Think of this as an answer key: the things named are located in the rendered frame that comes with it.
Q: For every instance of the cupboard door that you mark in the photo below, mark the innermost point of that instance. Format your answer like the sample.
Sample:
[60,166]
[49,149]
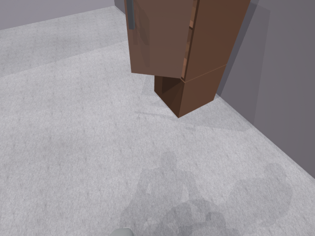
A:
[158,42]

